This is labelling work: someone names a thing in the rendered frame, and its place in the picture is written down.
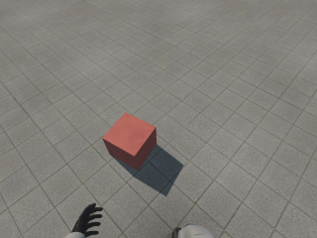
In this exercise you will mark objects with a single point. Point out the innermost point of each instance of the carton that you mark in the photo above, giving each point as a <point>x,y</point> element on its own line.
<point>131,140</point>

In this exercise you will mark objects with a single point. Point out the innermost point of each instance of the right robot thigh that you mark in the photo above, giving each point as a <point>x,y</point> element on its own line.
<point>195,231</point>

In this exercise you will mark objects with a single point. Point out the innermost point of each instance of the robot right foot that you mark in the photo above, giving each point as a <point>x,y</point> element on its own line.
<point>175,232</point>

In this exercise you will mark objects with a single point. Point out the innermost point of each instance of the left robot hand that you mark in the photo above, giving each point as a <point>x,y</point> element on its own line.
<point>82,224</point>

